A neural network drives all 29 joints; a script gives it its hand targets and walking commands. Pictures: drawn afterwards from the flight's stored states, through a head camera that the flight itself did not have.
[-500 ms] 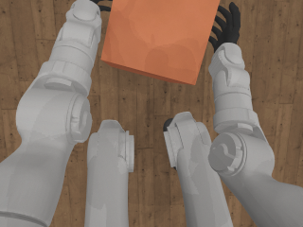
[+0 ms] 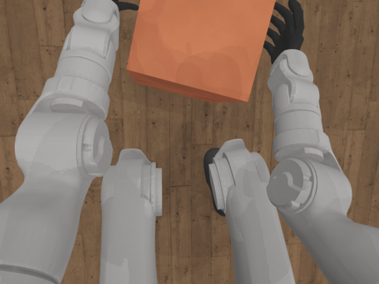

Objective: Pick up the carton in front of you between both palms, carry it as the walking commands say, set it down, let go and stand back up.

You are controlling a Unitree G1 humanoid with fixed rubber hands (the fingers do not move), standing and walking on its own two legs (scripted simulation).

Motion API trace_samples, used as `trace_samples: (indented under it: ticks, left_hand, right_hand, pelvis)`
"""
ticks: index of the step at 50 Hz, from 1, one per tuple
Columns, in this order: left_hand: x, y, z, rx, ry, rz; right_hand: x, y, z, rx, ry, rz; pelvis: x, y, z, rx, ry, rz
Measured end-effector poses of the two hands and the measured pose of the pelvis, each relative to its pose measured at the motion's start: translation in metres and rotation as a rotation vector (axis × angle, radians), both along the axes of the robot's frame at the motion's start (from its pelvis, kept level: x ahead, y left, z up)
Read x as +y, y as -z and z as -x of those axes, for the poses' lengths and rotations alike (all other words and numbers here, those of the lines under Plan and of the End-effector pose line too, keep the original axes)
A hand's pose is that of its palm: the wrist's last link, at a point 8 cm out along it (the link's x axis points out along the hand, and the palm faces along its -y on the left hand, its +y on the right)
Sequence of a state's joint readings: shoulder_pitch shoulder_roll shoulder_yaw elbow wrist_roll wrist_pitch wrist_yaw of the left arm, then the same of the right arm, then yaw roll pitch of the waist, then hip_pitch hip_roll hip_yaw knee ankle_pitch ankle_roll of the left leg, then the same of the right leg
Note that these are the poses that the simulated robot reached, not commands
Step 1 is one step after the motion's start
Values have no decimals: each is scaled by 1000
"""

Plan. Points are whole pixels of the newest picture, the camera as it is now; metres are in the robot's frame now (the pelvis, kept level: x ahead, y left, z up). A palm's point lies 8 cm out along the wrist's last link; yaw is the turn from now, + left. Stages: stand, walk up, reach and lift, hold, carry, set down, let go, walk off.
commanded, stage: set down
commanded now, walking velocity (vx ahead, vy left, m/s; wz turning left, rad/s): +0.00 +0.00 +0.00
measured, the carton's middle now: (192, 44) +0.52 -0.02 -0.25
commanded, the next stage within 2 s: let go in 1.50 s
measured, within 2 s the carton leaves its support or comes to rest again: neither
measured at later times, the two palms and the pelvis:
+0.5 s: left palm (90, 17) +0.54 +0.17 -0.19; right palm (298, 67) +0.46 -0.22 -0.17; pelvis -0.01 -0.01 -0.01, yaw -1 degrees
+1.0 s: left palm out of the picture +0.56 +0.17 -0.02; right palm (360, 50) +0.46 -0.20 -0.01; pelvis +0.00 -0.01 +0.10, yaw +0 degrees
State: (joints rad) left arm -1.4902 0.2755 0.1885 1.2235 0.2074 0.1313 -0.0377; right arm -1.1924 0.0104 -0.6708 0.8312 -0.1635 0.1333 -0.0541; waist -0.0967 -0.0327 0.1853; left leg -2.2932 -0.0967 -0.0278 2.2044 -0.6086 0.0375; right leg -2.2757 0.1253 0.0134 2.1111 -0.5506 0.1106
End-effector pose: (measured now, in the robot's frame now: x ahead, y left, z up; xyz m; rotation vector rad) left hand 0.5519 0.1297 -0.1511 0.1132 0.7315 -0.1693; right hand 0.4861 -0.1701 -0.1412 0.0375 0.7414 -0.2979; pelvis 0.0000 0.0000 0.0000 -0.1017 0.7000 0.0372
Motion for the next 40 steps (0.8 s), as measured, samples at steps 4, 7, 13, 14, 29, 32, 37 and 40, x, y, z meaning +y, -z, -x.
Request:
trace_samples:
  ticks: [4,7,13,14,29,32,37,40]
  left_hand:
    - [1,1,0,-9,7,5]
    - [1,2,-1,-19,15,4]
    - [13,27,12,27,3,-41]
    - [18,35,17,39,-11,-52]
    - [33,16,1,-94,-50,-65]
    - [30,-9,-1,-109,-41,-71]
    - [33,-54,0,-84,-51,-82]
    - [36,-77,0,-66,-61,-77]
  right_hand:
    - [-1,1,-1,-4,-6,0]
    - [-2,2,-1,-7,-7,2]
    - [-5,25,16,86,-31,21]
    - [-9,29,19,96,-22,30]
    - [-45,16,22,-18,50,32]
    - [-37,-3,24,-52,56,14]
    - [-28,-43,30,-60,68,6]
    - [-28,-65,31,-58,72,12]
  pelvis:
    - [1,2,2,-13,0,1]
    - [1,3,3,-24,1,0]
    - [0,5,3,-37,-1,2]
    - [0,4,3,-37,-2,2]
    - [-8,6,11,-54,27,-14]
    - [-9,-3,12,-54,30,-21]
    - [-11,-31,11,-37,32,-29]
    - [-11,-50,9,-15,31,-31]
